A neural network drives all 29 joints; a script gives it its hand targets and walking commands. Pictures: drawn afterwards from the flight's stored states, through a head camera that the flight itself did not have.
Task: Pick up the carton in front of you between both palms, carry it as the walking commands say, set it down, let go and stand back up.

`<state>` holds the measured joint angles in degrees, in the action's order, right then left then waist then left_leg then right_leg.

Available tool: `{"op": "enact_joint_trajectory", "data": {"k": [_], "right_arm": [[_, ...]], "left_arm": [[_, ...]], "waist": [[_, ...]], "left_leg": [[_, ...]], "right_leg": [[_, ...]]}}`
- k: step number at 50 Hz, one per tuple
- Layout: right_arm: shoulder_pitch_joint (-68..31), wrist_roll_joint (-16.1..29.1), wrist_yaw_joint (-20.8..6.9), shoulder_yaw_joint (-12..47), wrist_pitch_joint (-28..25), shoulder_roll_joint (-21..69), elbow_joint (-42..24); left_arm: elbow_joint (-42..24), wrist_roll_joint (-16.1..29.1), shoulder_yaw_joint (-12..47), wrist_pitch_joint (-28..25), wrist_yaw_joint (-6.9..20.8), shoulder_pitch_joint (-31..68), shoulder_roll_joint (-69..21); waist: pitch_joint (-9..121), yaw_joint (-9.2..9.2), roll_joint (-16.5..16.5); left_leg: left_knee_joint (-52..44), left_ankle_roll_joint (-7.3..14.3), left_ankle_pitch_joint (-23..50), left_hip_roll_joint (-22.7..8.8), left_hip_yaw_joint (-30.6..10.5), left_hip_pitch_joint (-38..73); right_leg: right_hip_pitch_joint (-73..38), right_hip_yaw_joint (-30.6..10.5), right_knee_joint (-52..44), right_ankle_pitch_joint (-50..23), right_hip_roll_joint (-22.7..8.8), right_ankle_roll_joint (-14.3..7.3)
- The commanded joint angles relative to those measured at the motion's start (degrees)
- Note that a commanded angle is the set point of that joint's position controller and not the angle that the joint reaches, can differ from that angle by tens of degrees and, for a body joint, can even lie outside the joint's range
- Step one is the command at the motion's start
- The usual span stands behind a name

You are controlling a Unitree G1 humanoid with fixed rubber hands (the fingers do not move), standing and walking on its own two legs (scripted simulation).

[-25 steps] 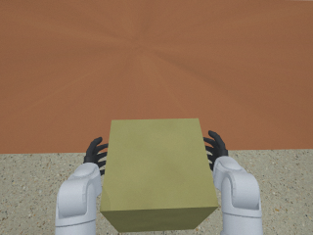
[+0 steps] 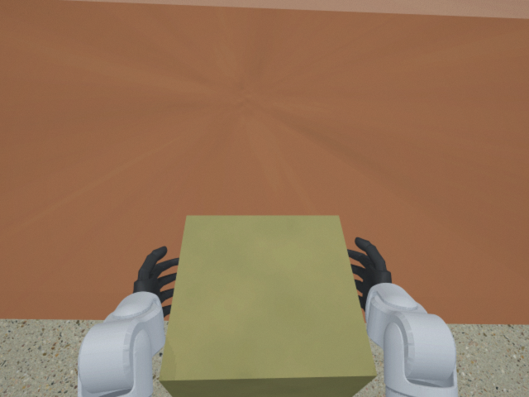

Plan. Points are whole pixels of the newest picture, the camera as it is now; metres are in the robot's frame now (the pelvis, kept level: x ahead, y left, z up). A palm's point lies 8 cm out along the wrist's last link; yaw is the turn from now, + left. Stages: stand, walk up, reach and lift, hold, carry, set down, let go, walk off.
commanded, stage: carry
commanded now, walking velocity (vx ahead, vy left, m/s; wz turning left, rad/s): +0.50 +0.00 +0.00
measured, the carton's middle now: (262, 322) +0.25 +0.01 +0.03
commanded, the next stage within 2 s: none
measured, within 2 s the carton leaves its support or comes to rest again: neither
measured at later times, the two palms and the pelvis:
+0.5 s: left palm (209, 129) +0.60 +0.13 +0.14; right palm (348, 122) +0.65 -0.17 +0.14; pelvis +0.34 -0.06 +0.02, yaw +3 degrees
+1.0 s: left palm (249, 55) +1.10 +0.06 +0.13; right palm (343, 56) +1.09 -0.24 +0.14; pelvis +0.70 -0.07 +0.01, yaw +2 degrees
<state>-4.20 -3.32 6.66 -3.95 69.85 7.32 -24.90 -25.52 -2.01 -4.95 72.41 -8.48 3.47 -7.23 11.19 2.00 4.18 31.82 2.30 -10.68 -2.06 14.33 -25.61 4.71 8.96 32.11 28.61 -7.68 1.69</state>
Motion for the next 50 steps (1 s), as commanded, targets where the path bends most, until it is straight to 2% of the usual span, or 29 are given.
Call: {"op": "enact_joint_trajectory", "data": {"k": [1, 7, 10, 12, 13, 14, 15, 16, 19, 20, 21, 24, 25, 26, 28, 29, 32, 34, 35, 36, 37, 39, 40, 43, 45, 47, 48, 49, 50], "right_arm": [[-22.9, 19.0, -9.4, 39.3, -1.3, 54.5, -6.5], [-24.7, 23.4, -11.4, 44.2, -4.3, 53.1, -6.7], [-18.3, 20.8, -11.8, 42.4, -4.4, 49.1, -5.9], [-21.7, 21.1, -11.9, 42.7, -4.2, 47.4, -9.6], [-22.8, 21.8, -11.2, 41.6, -3.9, 46.1, -8.2], [-26.0, 21.1, -10.3, 41.5, -3.6, 44.6, -10.9], [-28.0, 20.7, -9.5, 42.4, -3.3, 43.5, -13.0], [-30.3, 20.5, -8.9, 41.4, -2.3, 41.0, -12.3], [-31.5, 19.5, -7.3, 37.5, -2.0, 39.9, -10.1], [-34.2, 18.7, -6.4, 36.9, -1.8, 39.6, -10.2], [-38.5, 18.4, -5.6, 36.6, -1.4, 38.8, -9.8], [-37.9, 14.4, -2.2, 31.2, -0.2, 30.3, -3.1], [-36.5, 11.5, -0.8, 27.9, 0.8, 28.6, 2.0], [-40.4, 12.2, -0.2, 29.1, 1.8, 25.8, 2.3], [-48.8, 12.8, 0.7, 26.6, 2.0, 26.0, 2.6], [-48.9, 12.9, 1.0, 24.6, 2.9, 24.7, 6.3], [-56.0, 14.2, 1.6, 21.7, 3.6, 26.4, 12.4], [-59.5, 14.7, 1.4, 19.8, 3.3, 28.9, 14.8], [-64.5, 17.0, 0.6, 22.0, 2.9, 31.9, 13.4], [-66.6, 16.0, 0.9, 20.1, 2.9, 32.0, 18.1], [-66.9, 17.3, 0.6, 19.3, 2.7, 34.0, 21.4], [-76.9, 22.5, -1.2, 23.7, 1.3, 41.4, 19.7], [-79.5, 25.7, -2.3, 26.4, 0.4, 44.4, 18.1], [-80.4, 26.5, -3.6, 26.3, -0.6, 47.2, 20.3], [-78.4, 26.6, -4.2, 27.6, -1.6, 48.3, 18.5], [-74.6, 24.7, -4.1, 25.3, -1.2, 50.1, 18.9], [-75.3, 24.4, -4.2, 25.9, -1.7, 50.1, 17.3], [-75.1, 23.4, -4.0, 26.9, -2.2, 50.9, 13.3], [-72.3, 23.3, -3.8, 27.4, -2.2, 51.2, 15.2]], "left_arm": [[-8.0, 19.8, 40.6, -3.5, 12.1, 27.6, -50.2], [-5.7, 14.8, 39.3, -8.0, 10.3, 20.2, -51.3], [-6.9, 12.4, 39.4, -7.7, 9.6, 18.0, -47.9], [-11.3, 13.5, 40.0, -7.9, 9.8, 21.6, -46.2], [-10.5, 15.7, 41.6, -7.4, 9.8, 23.4, -47.2], [-10.2, 15.2, 39.3, -7.1, 9.5, 23.8, -44.1], [-10.9, 16.3, 40.2, -7.1, 9.4, 26.2, -42.9], [-12.2, 17.7, 40.7, -6.6, 9.6, 29.9, -41.1], [-14.1, 22.4, 41.9, -5.4, 9.0, 38.4, -42.1], [-13.5, 23.1, 41.0, -5.3, 8.7, 40.8, -41.4], [-13.4, 23.7, 40.3, -5.1, 8.2, 44.1, -39.2], [-6.8, 24.1, 37.5, -2.8, 6.1, 48.8, -31.3], [-6.0, 23.0, 37.2, -2.2, 5.6, 49.6, -27.2], [1.1, 22.3, 33.3, -1.4, 5.0, 50.5, -24.5], [4.1, 23.1, 33.7, -0.8, 4.4, 54.6, -27.7], [5.5, 22.8, 31.3, -0.8, 4.2, 55.0, -26.1], [11.8, 22.5, 25.7, -0.5, 3.3, 60.8, -27.8], [12.5, 22.7, 24.0, -0.6, 2.8, 67.5, -31.7], [11.9, 22.0, 24.1, -1.1, 2.4, 70.2, -33.5], [12.0, 21.9, 22.8, -1.1, 2.0, 74.8, -34.4], [13.9, 21.5, 22.7, -1.1, 1.6, 76.1, -34.3], [16.5, 18.5, 18.3, -2.3, 0.9, 78.4, -37.9], [19.2, 15.8, 18.3, -3.0, 0.2, 77.3, -37.5], [21.4, 12.2, 17.7, -4.0, 0.1, 73.4, -39.7], [18.6, 10.7, 18.3, -4.5, 0.3, 74.4, -41.5], [20.5, 9.6, 20.2, -4.2, 1.3, 69.9, -43.5], [20.4, 11.8, 21.2, -4.3, 2.0, 70.5, -45.3], [15.3, 11.3, 23.2, -5.3, 2.4, 72.3, -45.4], [8.9, 11.4, 21.8, -6.1, 2.3, 77.7, -40.9]], "waist": [[7.7, -4.17, -6.7], [8.0, -3.81, -11.0], [4.6, -3.59, -16.3], [5.9, -2.17, -13.6], [7.7, -1.65, -11.3], [11.3, 0.03, 1.8], [14.0, 0.48, 15.1], [13.1, 0.17, 11.0], [11.4, 0.99, -1.2], [12.3, 2.06, -1.8], [10.8, 2.01, 2.5], [8.4, 1.85, 0.4], [8.1, 1.42, 0.0], [6.3, 3.26, 5.1], [5.4, 2.38, 1.3], [5.4, 2.70, 5.0], [4.8, 0.34, 6.7], [10.4, -5.55, 1.7], [15.3, -7.77, -5.4], [16.6, -8.31, -22.0], [17.3, -7.41, -22.5], [17.9, -5.88, -9.9], [17.5, -7.28, -6.5], [16.9, -5.42, -8.3], [15.5, -5.27, -8.4], [14.2, -6.04, -14.4], [16.2, -4.14, -16.8], [19.7, -1.18, -14.0], [24.6, 3.09, -6.0]], "left_leg": [[-15.1, 9.3, 18.1, -21.0, -32.9, 34.3], [-15.7, 4.3, 25.0, -13.7, -14.5, 34.4], [-15.2, 2.3, 26.2, -10.4, -6.3, 30.4], [-6.4, 0.5, 27.5, -8.8, -1.9, 25.7], [0.6, -2.0, 24.7, -7.3, -0.6, 18.1], [17.5, -4.4, 13.0, -3.6, -1.3, 6.8], [33.6, -5.7, -10.0, 2.8, -2.0, -10.4], [41.7, -3.4, -18.2, 2.2, -9.7, -16.5], [40.1, -1.9, -13.2, -3.9, -13.0, -18.6], [31.2, -1.5, -11.6, -2.6, -12.4, -14.7], [29.0, -1.8, -9.1, -3.3, -11.1, -12.4], [17.5, -1.3, -5.0, -1.9, -10.1, -7.6], [17.0, -0.8, -1.8, -1.2, -7.9, -9.2], [13.2, -1.0, 0.4, -1.3, -7.2, -12.0], [9.3, -0.3, 3.6, 0.5, -5.6, -9.9], [6.8, 0.2, 5.6, 0.7, -4.8, -7.1], [3.0, 2.2, 6.4, 4.2, -1.4, -0.3], [-0.2, 3.7, 3.3, 7.4, -0.5, 16.4], [-4.0, 5.3, 1.1, -0.2, -11.6, 30.1], [-5.2, 14.5, 18.0, -14.2, -37.1, 41.0], [-6.4, 18.5, 27.5, -17.3, -43.7, 44.1], [-3.1, 13.6, 23.9, -14.7, -34.2, 44.6], [-3.3, 11.5, 25.2, -13.8, -30.6, 41.6], [-6.7, 12.1, 16.3, -13.1, -25.9, 34.0], [-5.6, 10.5, 21.2, -11.6, -21.5, 34.3], [-5.0, 8.8, 18.9, -7.6, -14.1, 31.4], [1.5, 7.3, 29.3, -7.4, -11.5, 31.5], [8.0, 4.2, 35.4, -5.6, -7.6, 29.3], [19.9, 0.5, 34.1, -5.0, -7.7, 17.2]], "right_leg": [[38.7, -5.2, 35.1, -2.8, 1.0, -1.8], [33.7, -2.1, 11.0, -13.4, 2.6, -2.3], [25.4, 4.0, -1.4, -16.0, 7.5, -2.2], [12.5, 8.1, -7.5, -22.5, 9.2, -3.3], [0.7, 4.6, -6.1, -22.3, 7.6, -5.0], [-11.7, -10.9, -9.1, -14.6, -1.8, -7.9], [-21.3, -33.1, -15.3, -21.7, -13.7, -15.8], [-21.9, -37.7, -14.3, -32.0, -15.9, -18.5], [-17.2, -23.6, -11.7, -40.5, -12.7, -13.8], [-13.9, -19.0, -13.3, -37.0, -10.2, -11.8], [-9.1, -15.7, -14.5, -31.6, -8.7, -11.5], [-2.4, -10.9, -17.8, -27.5, -7.1, -11.2], [-3.1, -8.8, -17.7, -28.1, -7.1, -11.0], [-6.4, -9.5, -17.5, -30.8, -5.9, -11.1], [-5.4, -9.3, -16.9, -34.7, -7.5, -11.8], [-3.1, -6.5, -15.6, -34.6, -6.3, -11.3], [-3.1, -2.0, -7.5, -52.4, -5.2, -9.3], [0.1, 2.6, 8.9, -61.8, -0.3, -6.0], [11.5, 0.7, 22.1, -46.3, 2.8, -4.2], [29.8, -0.7, 45.8, -22.9, 10.3, -2.7], [40.3, -6.7, 56.5, 0.3, 12.3, -3.6], [46.2, -10.6, 53.5, -2.0, 4.3, -6.3], [45.0, -10.0, 47.2, -3.7, 4.2, -6.1], [39.3, -8.2, 36.8, -3.5, 4.2, -5.7], [38.2, -7.6, 23.2, -2.8, 4.0, -4.9], [31.2, -1.5, 11.0, -5.5, 7.3, -4.7], [25.7, -0.1, 3.1, -7.4, 10.1, -5.0], [15.4, 3.3, -2.4, -15.6, 12.5, -4.6], [-5.2, -0.2, -3.8, -26.1, 9.3, -6.4]]}}
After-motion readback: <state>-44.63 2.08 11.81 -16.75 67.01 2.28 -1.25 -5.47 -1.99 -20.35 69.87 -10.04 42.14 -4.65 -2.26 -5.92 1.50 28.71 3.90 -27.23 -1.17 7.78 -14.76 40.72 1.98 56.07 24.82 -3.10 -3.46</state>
